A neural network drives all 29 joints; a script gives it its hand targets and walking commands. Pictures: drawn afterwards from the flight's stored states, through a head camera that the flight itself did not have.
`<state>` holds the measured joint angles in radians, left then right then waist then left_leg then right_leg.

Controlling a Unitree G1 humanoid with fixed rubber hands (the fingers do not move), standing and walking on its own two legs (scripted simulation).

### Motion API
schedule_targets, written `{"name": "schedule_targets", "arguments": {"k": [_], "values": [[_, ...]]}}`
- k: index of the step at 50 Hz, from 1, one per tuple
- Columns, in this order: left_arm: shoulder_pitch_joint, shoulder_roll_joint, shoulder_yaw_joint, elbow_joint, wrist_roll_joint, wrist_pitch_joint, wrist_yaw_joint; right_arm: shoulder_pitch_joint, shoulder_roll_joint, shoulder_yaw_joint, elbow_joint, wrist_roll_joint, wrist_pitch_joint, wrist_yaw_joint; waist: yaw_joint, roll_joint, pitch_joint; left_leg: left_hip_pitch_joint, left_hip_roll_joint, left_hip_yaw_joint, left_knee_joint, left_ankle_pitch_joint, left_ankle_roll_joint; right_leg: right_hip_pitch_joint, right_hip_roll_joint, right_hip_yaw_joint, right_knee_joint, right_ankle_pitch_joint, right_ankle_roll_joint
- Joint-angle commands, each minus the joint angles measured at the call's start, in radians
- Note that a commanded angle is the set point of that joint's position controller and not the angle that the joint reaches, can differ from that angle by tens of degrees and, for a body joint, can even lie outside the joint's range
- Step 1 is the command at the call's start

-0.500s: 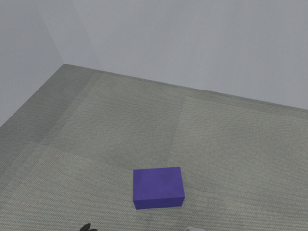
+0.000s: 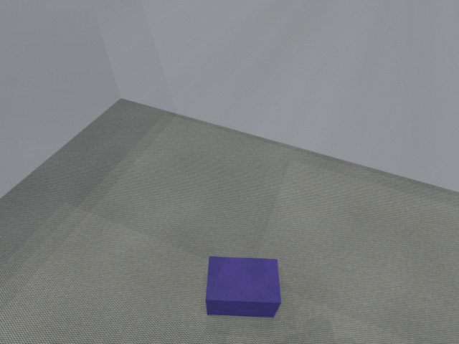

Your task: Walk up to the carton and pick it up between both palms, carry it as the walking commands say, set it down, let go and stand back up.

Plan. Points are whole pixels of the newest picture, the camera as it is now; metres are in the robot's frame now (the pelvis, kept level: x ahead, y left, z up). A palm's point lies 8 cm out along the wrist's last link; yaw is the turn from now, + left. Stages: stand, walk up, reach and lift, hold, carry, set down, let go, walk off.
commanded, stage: walk up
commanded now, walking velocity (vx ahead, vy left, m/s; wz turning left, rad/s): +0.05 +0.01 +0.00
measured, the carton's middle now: (241, 287) +0.47 -0.05 -0.69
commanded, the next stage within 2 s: none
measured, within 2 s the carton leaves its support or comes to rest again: neither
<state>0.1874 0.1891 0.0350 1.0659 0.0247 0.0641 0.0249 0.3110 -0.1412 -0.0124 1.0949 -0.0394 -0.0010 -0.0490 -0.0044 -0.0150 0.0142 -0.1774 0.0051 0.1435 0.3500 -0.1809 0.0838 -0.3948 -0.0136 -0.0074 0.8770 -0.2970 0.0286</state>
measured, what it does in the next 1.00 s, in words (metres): steps on the spot: right foot, then left foot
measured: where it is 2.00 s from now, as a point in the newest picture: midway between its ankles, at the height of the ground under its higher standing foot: outside the picture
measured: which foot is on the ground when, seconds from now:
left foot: down 0.00-0.28, up 0.30-0.62, down 0.64-1.00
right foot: up 0.00-0.28, down 0.30-0.66, up 0.68-0.98, down 1.00-1.00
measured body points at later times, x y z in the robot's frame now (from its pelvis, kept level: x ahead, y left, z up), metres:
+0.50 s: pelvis +0.04 -0.02 +0.00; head +0.07 -0.05 +0.45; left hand +0.00 +0.23 -0.14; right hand +0.07 -0.28 -0.17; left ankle +0.10 +0.13 -0.68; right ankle -0.05 -0.14 -0.75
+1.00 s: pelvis +0.02 +0.00 -0.03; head +0.06 -0.01 +0.42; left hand +0.09 +0.26 -0.17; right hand +0.08 -0.25 -0.19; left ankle +0.16 +0.14 -0.75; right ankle +0.00 -0.09 -0.76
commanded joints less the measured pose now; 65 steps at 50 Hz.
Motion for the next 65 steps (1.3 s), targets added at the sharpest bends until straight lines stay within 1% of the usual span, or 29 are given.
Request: {"name": "schedule_targets", "arguments": {"k": [1,3,8,11,12,13,14,15,18,20,23,25,27,29,30,31,32,33,34,40,43,47,48,49,50,54,58,61,65], "values": [[-0.01,0.035,0.011,-0.033,-0.003,-0.019,0.018,0.106,-0.111,-0.013,-0.009,0.007,-0.024,-0.011,-0.021,0.155,0.022,0.162,0.22,-0.203,-0.147,0.122,-0.028,-0.047,-0.011,0.005,-0.159,-0.03,0.001],[-0.013,0.022,0.005,-0.031,-0.012,-0.029,0.021,0.137,-0.123,-0.015,0.001,0.012,-0.025,-0.012,-0.036,0.147,0.018,0.159,0.235,-0.228,-0.132,0.156,-0.011,-0.002,-0.01,0.004,-0.235,-0.094,-0.002],[0.027,0.057,0.009,-0.038,0.001,-0.071,0.002,0.157,-0.189,-0.065,-0.008,0.018,-0.02,0.011,-0.042,0.155,0.025,0.148,0.318,-0.333,-0.181,-0.39,0.065,-0.023,-0.023,-0.04,-0.267,-0.172,-0.012],[0.174,0.032,0.008,0.014,-0.009,-0.105,-0.006,0.064,-0.169,-0.079,-0.024,0.026,-0.017,0.03,0.064,0.075,0.055,-0.149,0.232,-0.209,-0.091,-0.414,0.005,0.3,-0.034,-0.075,-0.464,-0.046,-0.051],[0.281,0.057,0.008,0.05,-0.005,-0.116,0.001,0.008,-0.146,-0.074,-0.048,0.032,-0.021,0.036,0.114,-0.007,0.033,-0.305,0.185,-0.141,0.023,-0.373,-0.038,0.475,-0.116,0.013,-0.536,-0.078,-0.089],[0.39,0.169,0.025,0.077,0.006,-0.115,0.016,-0.052,-0.1,-0.06,-0.078,0.043,-0.022,0.046,0.18,-0.244,0.0,-0.497,0.064,0.016,0.333,-0.357,-0.093,0.58,-0.372,0.307,-0.693,-0.277,-0.146],[0.347,0.256,0.038,0.073,0.026,-0.106,0.038,-0.133,-0.101,-0.059,-0.123,0.004,-0.014,0.049,0.177,-0.206,0.107,-0.617,0.05,-0.082,0.532,-0.349,-0.108,0.438,-0.52,0.485,-0.757,-0.192,-0.189],[0.272,0.212,0.022,0.05,0.03,-0.108,0.052,-0.12,-0.11,-0.062,-0.128,-0.002,-0.007,0.06,0.121,-0.11,0.151,-0.603,0.083,-0.131,0.603,-0.251,-0.111,0.373,-0.487,0.39,-0.745,-0.046,-0.169],[0.202,0.101,-0.002,0.02,0.016,-0.125,0.052,-0.029,-0.101,-0.062,-0.103,0.012,0.006,0.051,0.049,-0.088,0.104,-0.504,0.071,-0.135,0.686,-0.216,-0.146,0.396,-0.375,0.165,-0.571,0.799,-0.173],[0.178,0.116,-0.003,-0.012,0.006,-0.117,0.051,0.002,-0.102,-0.064,-0.096,0.014,0.03,0.046,0.022,-0.144,0.061,-0.425,0.033,-0.107,0.681,-0.202,-0.15,0.384,-0.321,0.05,-0.489,1.052,-0.141],[0.231,0.109,0.005,-0.02,0.005,-0.103,0.046,-0.077,-0.076,-0.052,-0.139,0.011,0.054,0.063,0.048,-0.21,0.073,-0.417,0.022,-0.071,0.593,-0.111,-0.141,0.357,-0.274,-0.008,-0.503,0.928,-0.115],[0.207,0.047,-0.012,-0.008,-0.003,-0.098,0.026,-0.074,-0.031,-0.033,-0.138,0.031,0.044,0.063,0.018,-0.271,0.055,-0.184,0.028,-0.076,0.37,-0.013,-0.103,0.211,-0.153,-0.09,-0.542,0.631,-0.093],[0.245,0.082,0.005,0.005,-0.003,-0.086,0.02,-0.123,-0.054,-0.034,-0.158,0.026,0.036,0.05,0.05,-0.27,0.063,-0.135,-0.014,-0.012,0.281,0.019,-0.093,0.234,-0.156,-0.069,-0.511,0.601,-0.096],[0.25,0.121,0.018,0.003,-0.008,-0.081,0.013,-0.067,-0.091,-0.038,-0.133,0.01,0.017,0.042,0.017,-0.193,0.055,-0.027,-0.016,0.01,0.108,0.168,-0.083,0.206,-0.167,-0.089,-0.403,0.62,-0.062],[0.275,0.099,0.017,-0.003,-0.012,-0.081,0.017,-0.019,-0.15,-0.055,-0.111,0.0,0.004,0.029,-0.003,-0.067,0.023,0.061,0.062,-0.044,0.12,0.4,-0.076,0.16,-0.154,-0.095,-0.293,0.543,-0.042],[0.291,0.081,0.024,-0.042,-0.015,-0.085,0.019,0.031,-0.244,-0.087,-0.1,-0.004,0.008,0.019,0.003,0.158,-0.039,0.17,0.165,-0.12,0.191,0.835,-0.032,0.077,-0.124,-0.093,-0.172,0.416,-0.007],[0.314,0.029,0.003,-0.039,-0.034,-0.075,0.024,0.05,-0.259,-0.088,-0.115,0.007,-0.001,0.012,-0.027,0.29,-0.099,0.267,0.347,-0.28,0.166,1.33,0.084,-0.028,-0.033,-0.091,0.013,-0.121,0.025],[0.269,0.027,0.015,-0.058,-0.042,-0.058,0.03,0.095,-0.297,-0.096,-0.12,0.03,0.001,0.008,-0.044,0.3,-0.147,0.249,0.462,-0.341,0.131,1.547,0.179,-0.068,0.017,-0.078,0.229,-0.444,0.025],[0.225,0.049,0.023,-0.038,-0.031,-0.039,0.035,0.073,-0.252,-0.078,-0.106,0.025,-0.004,-0.003,-0.057,0.142,-0.185,0.21,0.47,-0.317,0.111,1.246,0.205,0.001,-0.026,0.004,0.26,-0.373,0.02],[0.18,0.039,0.027,-0.067,-0.007,-0.001,0.016,-0.21,-0.188,-0.06,-0.192,0.007,0.035,-0.005,0.04,0.234,-0.121,-0.125,0.245,-0.149,0.022,0.406,0.106,0.026,-0.001,-0.021,0.32,-0.22,0.001],[0.153,0.038,0.02,-0.091,-0.008,0.009,0.008,-0.177,-0.177,-0.062,-0.175,-0.002,0.04,0.003,0.014,0.23,-0.113,-0.159,0.264,-0.219,-0.047,0.061,0.079,0.05,-0.011,-0.031,0.113,-0.169,0.009],[0.318,0.064,0.011,-0.039,-0.006,-0.007,-0.006,-0.18,-0.216,-0.063,-0.167,-0.004,0.056,0.011,0.073,0.114,-0.12,-0.353,0.253,-0.259,-0.057,-0.331,-0.024,0.369,-0.009,-0.037,-0.312,-0.049,-0.048],[0.325,0.101,0.015,-0.04,0.002,-0.014,-0.003,-0.152,-0.18,-0.053,-0.169,0.003,0.059,0.015,0.072,-0.069,-0.049,-0.396,0.179,-0.194,0.091,-0.347,-0.056,0.313,-0.122,0.139,-0.544,-0.259,-0.083],[0.234,0.197,0.022,-0.081,0.006,-0.023,0.002,-0.123,-0.11,-0.033,-0.174,0.017,0.062,0.019,0.06,-0.364,0.02,-0.41,0.021,-0.038,0.387,-0.333,-0.098,0.125,-0.337,0.397,-0.773,-0.525,-0.135],[0.062,0.218,0.018,-0.118,0.0,-0.028,0.008,-0.124,-0.115,-0.039,-0.165,0.026,0.072,0.017,0.018,-0.344,0.124,-0.33,0.001,-0.096,0.59,-0.31,-0.1,-0.134,-0.386,0.426,-0.89,-0.638,-0.175],[-0.008,0.093,-0.02,-0.136,0.003,-0.074,0.018,-0.041,-0.127,-0.067,-0.088,-0.006,0.072,0.044,-0.022,-0.042,0.087,-0.276,0.032,-0.199,0.664,-0.117,-0.101,0.007,-0.228,0.197,-0.716,-0.132,-0.1],[0.123,0.084,-0.016,-0.037,-0.012,-0.093,0.023,-0.046,-0.077,-0.04,-0.082,0.013,0.046,0.031,-0.002,-0.113,0.058,-0.255,0.001,-0.155,0.382,-0.154,-0.102,0.277,-0.154,0.108,-0.658,0.065,-0.096],[0.173,0.088,-0.003,-0.019,-0.007,-0.084,0.023,-0.063,-0.089,-0.037,-0.083,0.025,0.041,0.01,0.027,-0.164,0.053,-0.155,-0.008,-0.131,0.208,-0.235,-0.098,0.289,-0.206,0.144,-0.625,0.15,-0.136],[0.156,0.079,0.006,-0.018,-0.021,-0.077,0.019,0.075,-0.111,-0.027,-0.011,0.03,0.01,-0.007,0.007,-0.038,0.035,0.05,0.078,-0.201,-0.022,0.111,-0.083,0.243,-0.142,0.078,-0.549,0.247,-0.088]]}}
